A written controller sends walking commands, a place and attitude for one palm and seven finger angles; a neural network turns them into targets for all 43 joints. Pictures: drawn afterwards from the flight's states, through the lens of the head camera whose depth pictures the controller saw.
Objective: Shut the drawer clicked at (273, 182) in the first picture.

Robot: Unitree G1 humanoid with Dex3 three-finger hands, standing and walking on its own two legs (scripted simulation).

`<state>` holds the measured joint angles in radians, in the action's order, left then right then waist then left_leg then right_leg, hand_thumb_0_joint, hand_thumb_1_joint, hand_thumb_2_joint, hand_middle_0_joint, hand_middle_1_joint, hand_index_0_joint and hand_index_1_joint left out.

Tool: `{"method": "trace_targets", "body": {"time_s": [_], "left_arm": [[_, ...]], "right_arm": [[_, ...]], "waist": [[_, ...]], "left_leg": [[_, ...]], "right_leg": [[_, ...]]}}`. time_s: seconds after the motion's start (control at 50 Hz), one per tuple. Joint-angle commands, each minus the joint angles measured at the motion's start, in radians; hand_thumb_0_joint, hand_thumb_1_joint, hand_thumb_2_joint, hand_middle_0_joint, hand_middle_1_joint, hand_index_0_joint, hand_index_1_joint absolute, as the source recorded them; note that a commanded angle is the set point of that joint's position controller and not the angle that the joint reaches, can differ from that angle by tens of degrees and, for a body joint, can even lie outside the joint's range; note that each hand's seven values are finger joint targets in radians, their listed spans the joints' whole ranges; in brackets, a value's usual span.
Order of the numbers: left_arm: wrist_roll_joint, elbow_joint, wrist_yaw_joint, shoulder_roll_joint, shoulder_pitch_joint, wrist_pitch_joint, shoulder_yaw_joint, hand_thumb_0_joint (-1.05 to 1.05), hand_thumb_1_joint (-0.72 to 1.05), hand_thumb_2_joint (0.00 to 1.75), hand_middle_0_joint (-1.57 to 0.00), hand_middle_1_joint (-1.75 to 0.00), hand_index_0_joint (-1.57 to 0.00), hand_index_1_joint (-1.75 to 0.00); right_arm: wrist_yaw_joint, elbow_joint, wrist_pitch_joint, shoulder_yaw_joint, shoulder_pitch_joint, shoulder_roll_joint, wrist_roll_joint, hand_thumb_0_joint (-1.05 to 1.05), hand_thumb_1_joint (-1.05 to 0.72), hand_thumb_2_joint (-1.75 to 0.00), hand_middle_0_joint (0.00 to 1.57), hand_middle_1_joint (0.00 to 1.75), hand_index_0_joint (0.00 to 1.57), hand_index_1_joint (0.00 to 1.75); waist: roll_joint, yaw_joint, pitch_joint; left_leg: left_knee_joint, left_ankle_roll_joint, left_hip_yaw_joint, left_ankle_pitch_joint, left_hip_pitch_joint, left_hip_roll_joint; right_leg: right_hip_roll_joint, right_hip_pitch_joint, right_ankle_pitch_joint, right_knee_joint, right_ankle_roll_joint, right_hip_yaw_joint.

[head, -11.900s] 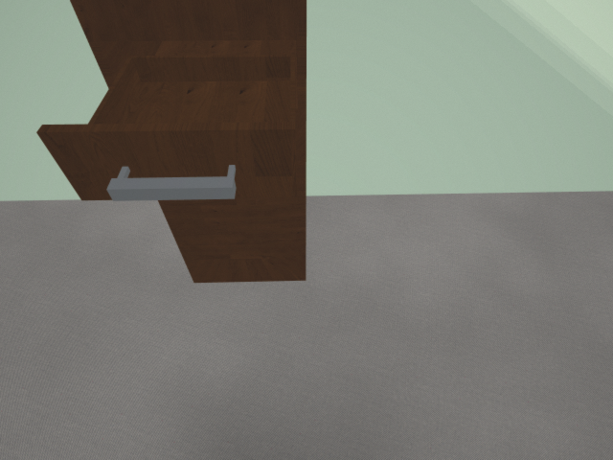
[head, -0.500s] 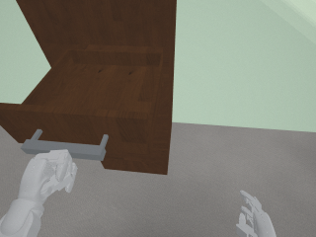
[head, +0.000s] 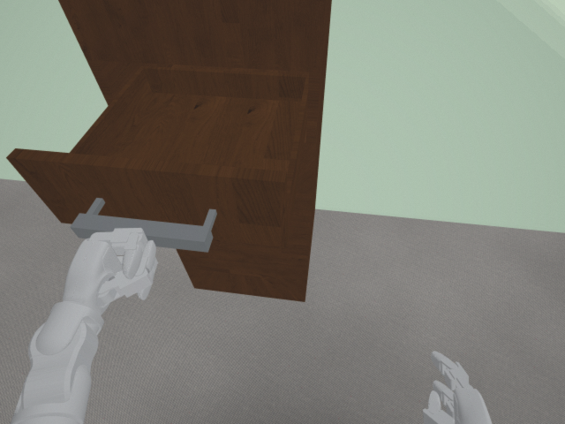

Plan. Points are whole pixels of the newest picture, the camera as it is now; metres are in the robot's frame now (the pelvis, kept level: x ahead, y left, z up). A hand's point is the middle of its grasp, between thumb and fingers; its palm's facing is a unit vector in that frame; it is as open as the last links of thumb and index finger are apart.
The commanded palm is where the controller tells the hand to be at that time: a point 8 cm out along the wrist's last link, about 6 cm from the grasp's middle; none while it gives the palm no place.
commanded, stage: push the drawer shut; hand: left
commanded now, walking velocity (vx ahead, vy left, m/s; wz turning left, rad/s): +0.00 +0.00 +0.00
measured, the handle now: (148, 220) +0.36 +0.23 +0.09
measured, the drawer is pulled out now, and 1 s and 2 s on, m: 0.27 0.14 0.03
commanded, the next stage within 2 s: none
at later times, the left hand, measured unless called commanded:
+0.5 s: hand (166, 229) +0.35 +0.20 +0.09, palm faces -0.04 -1.00 -0.05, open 3.0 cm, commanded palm +0.35 +0.24 +0.09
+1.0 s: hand (181, 200) +0.40 +0.19 +0.09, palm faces -0.04 -1.00 -0.04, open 3.1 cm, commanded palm +0.40 +0.23 +0.09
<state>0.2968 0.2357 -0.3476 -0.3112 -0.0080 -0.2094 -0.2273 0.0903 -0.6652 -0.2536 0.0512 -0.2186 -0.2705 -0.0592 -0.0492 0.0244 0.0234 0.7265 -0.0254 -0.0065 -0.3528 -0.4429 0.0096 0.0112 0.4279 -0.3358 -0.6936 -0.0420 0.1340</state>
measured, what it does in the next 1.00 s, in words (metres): stands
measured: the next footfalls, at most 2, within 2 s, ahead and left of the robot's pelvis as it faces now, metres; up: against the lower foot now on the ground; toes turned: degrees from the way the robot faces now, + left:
none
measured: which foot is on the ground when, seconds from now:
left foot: down 0.00-1.00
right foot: down 0.00-1.00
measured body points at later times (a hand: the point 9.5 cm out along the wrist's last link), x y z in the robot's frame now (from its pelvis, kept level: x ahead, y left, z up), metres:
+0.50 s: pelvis +0.00 +0.01 +0.00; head +0.03 +0.00 +0.45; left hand +0.35 +0.25 +0.09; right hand +0.13 -0.24 -0.10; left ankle +0.01 +0.10 -0.72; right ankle +0.02 -0.09 -0.72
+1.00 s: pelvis +0.00 +0.00 +0.00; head +0.05 -0.01 +0.45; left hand +0.40 +0.25 +0.09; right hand +0.10 -0.26 -0.11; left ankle +0.01 +0.10 -0.72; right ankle +0.02 -0.09 -0.72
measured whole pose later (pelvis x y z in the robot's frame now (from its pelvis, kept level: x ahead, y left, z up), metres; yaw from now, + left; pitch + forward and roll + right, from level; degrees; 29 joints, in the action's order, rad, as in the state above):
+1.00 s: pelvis +0.00 +0.00 +0.00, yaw -1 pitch +7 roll -1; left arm 0.22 0.81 -0.30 -0.37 0.51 -0.30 -0.25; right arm 0.05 -0.68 -0.11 0.05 -0.29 -0.28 -0.05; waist -0.02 -0.03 0.03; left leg 0.71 -0.02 -0.03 -0.34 -0.50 0.00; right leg 0.00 0.49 -0.32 -0.69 -0.04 0.11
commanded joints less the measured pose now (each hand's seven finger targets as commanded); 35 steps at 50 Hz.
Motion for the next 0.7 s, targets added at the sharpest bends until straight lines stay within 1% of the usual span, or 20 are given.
{"method": "trace_targets", "body": {"time_s": [0.0, 0.06, 0.08, 0.12, 0.16, 0.18, 0.22, 0.26, 0.28, 0.32, 0.34, 0.36, 0.38, 0.46, 0.48, 0.52, 0.54, 0.58, 0.64, 0.68], "left_arm": [[0.021, -0.183, 0.042, -0.146, 0.454, -0.055, -0.026, 0.00, 0.90, 0.90, -1.40, -1.60, -1.40, -1.60], [0.013, -0.131, 0.049, -0.175, 0.520, -0.052, -0.043, 0.00, 0.90, 0.90, -1.40, -1.60, -1.40, -1.60], [0.007, -0.124, 0.055, -0.183, 0.534, -0.056, -0.045, 0.00, 0.90, 0.90, -1.40, -1.60, -1.40, -1.60], [0.005, -0.106, 0.054, -0.151, 0.568, -0.054, -0.015, 0.00, 0.90, 0.90, -1.40, -1.60, -1.40, -1.60], [0.002, -0.082, 0.060, -0.159, 0.620, -0.053, -0.017, 0.00, 0.90, 0.90, -1.40, -1.60, -1.40, -1.60], [-0.001, -0.051, 0.067, -0.194, 0.601, -0.054, -0.055, 0.00, 0.90, 0.90, -1.40, -1.60, -1.40, -1.60], [-0.003, -0.049, 0.068, -0.179, 0.618, -0.058, -0.045, 0.00, 0.90, 0.90, -1.40, -1.60, -1.40, -1.60], [-0.005, -0.015, 0.065, -0.191, 0.642, -0.060, -0.052, 0.00, 0.90, 0.90, -1.40, -1.60, -1.40, -1.60], [-0.008, 0.009, 0.070, -0.207, 0.643, -0.064, -0.064, 0.00, 0.90, 0.90, -1.40, -1.60, -1.40, -1.60], [-0.009, 0.001, 0.067, -0.165, 0.662, -0.072, -0.031, 0.00, 0.90, 0.90, -1.40, -1.60, -1.40, -1.60], [-0.009, 0.015, 0.071, -0.194, 0.682, -0.076, -0.056, 0.00, 0.90, 0.90, -1.40, -1.60, -1.40, -1.60], [-0.015, 0.019, 0.070, -0.182, 0.698, -0.078, -0.039, 0.00, 0.90, 0.90, -1.40, -1.60, -1.40, -1.60], [-0.019, 0.037, 0.076, -0.185, 0.711, -0.080, -0.033, 0.00, 0.90, 0.90, -1.40, -1.60, -1.40, -1.60], [-0.029, 0.053, 0.084, -0.153, 0.771, -0.091, 0.000, 0.00, 0.90, 0.90, -1.40, -1.60, -1.40, -1.60], [-0.034, 0.061, 0.088, -0.161, 0.785, -0.094, -0.001, 0.00, 0.90, 0.90, -1.40, -1.60, -1.40, -1.60], [-0.038, 0.076, 0.089, -0.159, 0.813, -0.099, 0.002, 0.00, 0.90, 0.90, -1.40, -1.60, -1.40, -1.60], [-0.037, 0.091, 0.090, -0.179, 0.826, -0.100, -0.016, 0.00, 0.90, 0.90, -1.40, -1.60, -1.40, -1.60], [-0.042, 0.127, 0.093, -0.231, 0.823, -0.108, -0.057, 0.00, 0.90, 0.90, -1.40, -1.60, -1.40, -1.60], [-0.040, 0.146, 0.083, -0.192, 0.857, -0.117, -0.028, 0.00, 0.90, 0.90, -1.40, -1.60, -1.40, -1.60], [-0.040, 0.193, 0.082, -0.238, 0.891, -0.119, -0.061, 0.00, 0.90, 0.90, -1.40, -1.60, -1.40, -1.60]], "right_arm": [[0.014, 0.139, -0.051, -0.048, 0.060, -0.129, -0.006, 0.00, -0.90, -0.90, 0.20, 0.30, 0.20, 0.30], [0.015, 0.135, -0.041, -0.045, 0.059, -0.132, -0.008, 0.00, -0.90, -0.90, 0.20, 0.30, 0.20, 0.30], [0.014, 0.133, -0.037, -0.045, 0.057, -0.133, -0.006, 0.00, -0.90, -0.90, 0.20, 0.30, 0.20, 0.30], [0.011, 0.140, -0.034, -0.042, 0.059, -0.128, -0.009, 0.00, -0.90, -0.90, 0.20, 0.30, 0.20, 0.30], [0.010, 0.133, -0.029, -0.041, 0.052, -0.129, -0.009, 0.00, -0.90, -0.90, 0.20, 0.30, 0.20, 0.30], [0.010, 0.129, -0.024, -0.044, 0.044, -0.132, -0.006, 0.00, -0.90, -0.90, 0.20, 0.30, 0.20, 0.30], [0.004, 0.136, -0.018, -0.044, 0.040, -0.129, -0.005, 0.00, -0.90, -0.90, 0.20, 0.30, 0.20, 0.30], [0.003, 0.132, -0.011, -0.044, 0.032, -0.132, -0.006, 0.00, -0.90, -0.90, 0.20, 0.30, 0.20, 0.30], [0.001, 0.127, -0.006, -0.045, 0.025, -0.134, -0.004, 0.00, -0.90, -0.90, 0.20, 0.30, 0.20, 0.30], [-0.004, 0.138, -0.003, -0.045, 0.024, -0.129, -0.005, 0.00, -0.90, -0.90, 0.20, 0.30, 0.20, 0.30], [-0.004, 0.129, 0.001, -0.047, 0.019, -0.132, -0.006, 0.00, -0.90, -0.90, 0.20, 0.30, 0.20, 0.30], [-0.006, 0.131, 0.003, -0.046, 0.015, -0.132, -0.005, 0.00, -0.90, -0.90, 0.20, 0.30, 0.20, 0.30], [-0.006, 0.128, 0.008, -0.046, 0.007, -0.136, -0.004, 0.00, -0.90, -0.90, 0.20, 0.30, 0.20, 0.30], [-0.011, 0.123, 0.017, -0.052, -0.011, -0.135, -0.004, 0.00, -0.90, -0.90, 0.20, 0.30, 0.20, 0.30], [-0.012, 0.121, 0.021, -0.052, -0.020, -0.140, -0.001, 0.00, -0.90, -0.90, 0.20, 0.30, 0.20, 0.30], [-0.014, 0.117, 0.030, -0.055, -0.028, -0.139, -0.001, 0.00, -0.90, -0.90, 0.20, 0.30, 0.20, 0.30], [-0.014, 0.112, 0.033, -0.055, -0.029, -0.140, -0.001, 0.00, -0.90, -0.90, 0.20, 0.30, 0.20, 0.30], [-0.014, 0.105, 0.045, -0.055, -0.038, -0.146, 0.001, 0.00, -0.90, -0.90, 0.20, 0.30, 0.20, 0.30], [-0.017, 0.110, 0.055, -0.052, -0.037, -0.137, -0.001, 0.00, -0.90, -0.90, 0.20, 0.30, 0.20, 0.30], [-0.015, 0.099, 0.067, -0.051, -0.048, -0.144, 0.000, 0.00, -0.90, -0.90, 0.20, 0.30, 0.20, 0.30]], "waist": [[0.025, -0.081, 0.182], [0.015, -0.082, 0.183], [0.040, -0.084, 0.192], [-0.006, -0.081, 0.195], [-0.014, -0.087, 0.203], [0.030, -0.079, 0.212], [0.004, -0.076, 0.243], [0.000, -0.078, 0.232], [0.045, -0.081, 0.224], [0.002, -0.079, 0.242], [-0.014, -0.078, 0.237], [-0.032, -0.080, 0.238], [0.009, -0.090, 0.226], [-0.022, -0.095, 0.256], [0.024, -0.101, 0.264], [0.022, -0.104, 0.282], [0.009, -0.102, 0.278], [0.056, -0.098, 0.276], [0.002, -0.102, 0.276], [0.052, -0.111, 0.260]], "left_leg": [[-0.143, -0.004, 0.069, 0.014, 0.088, -0.017], [-0.151, 0.000, 0.068, -0.012, 0.082, -0.015], [-0.149, -0.004, 0.069, -0.003, 0.078, -0.018], [-0.155, 0.001, 0.068, -0.002, 0.091, -0.015], [-0.156, 0.003, 0.069, -0.005, 0.099, -0.016], [-0.153, -0.001, 0.069, 0.007, 0.082, -0.019], [-0.148, 0.000, 0.061, 0.043, 0.094, -0.014], [-0.150, 0.005, 0.061, 0.049, 0.092, -0.017], [-0.150, 0.001, 0.065, 0.049, 0.080, -0.022], [-0.150, 0.002, 0.058, 0.065, 0.098, -0.018], [-0.152, 0.006, 0.061, 0.068, 0.106, -0.019], [-0.156, 0.008, 0.066, 0.068, 0.116, -0.020], [-0.154, 0.003, 0.070, 0.062, 0.105, -0.023], [-0.154, 0.007, 0.071, 0.084, 0.140, -0.023], [-0.149, 0.002, 0.072, 0.092, 0.129, -0.024], [-0.146, 0.001, 0.066, 0.101, 0.137, -0.022], [-0.143, 0.001, 0.061, 0.096, 0.131, -0.020], [-0.137, -0.005, 0.056, 0.103, 0.100, -0.021], [-0.136, -0.001, 0.047, 0.118, 0.111, -0.016], [-0.132, -0.006, 0.050, 0.110, 0.081, -0.019]], "right_leg": [[0.001, -0.009, -0.006, 0.134, 0.029, -0.110], [0.003, -0.006, -0.026, 0.135, 0.027, -0.112], [0.004, -0.016, -0.021, 0.135, 0.027, -0.115], [0.004, -0.008, -0.010, 0.128, 0.023, -0.112], [0.003, -0.003, -0.003, 0.127, 0.022, -0.111], [0.003, -0.021, 0.000, 0.130, 0.023, -0.115], [0.005, -0.037, 0.030, 0.128, 0.022, -0.119], [0.004, -0.030, 0.039, 0.125, 0.020, -0.114], [0.001, -0.034, 0.036, 0.126, 0.022, -0.114], [0.002, -0.035, 0.058, 0.124, 0.020, -0.116], [0.001, -0.027, 0.064, 0.122, 0.017, -0.113], [0.000, -0.015, 0.065, 0.116, 0.015, -0.107], [-0.003, -0.012, 0.060, 0.118, 0.017, -0.108], [-0.004, -0.001, 0.086, 0.114, 0.015, -0.105], [-0.005, -0.013, 0.093, 0.112, 0.018, -0.106], [-0.007, -0.017, 0.102, 0.115, 0.020, -0.111], [-0.005, -0.020, 0.100, 0.118, 0.019, -0.116], [-0.006, -0.050, 0.103, 0.122, 0.021, -0.124], [-0.004, -0.044, 0.130, 0.119, 0.019, -0.124], [-0.007, -0.048, 0.120, 0.122, 0.021, -0.128]]}}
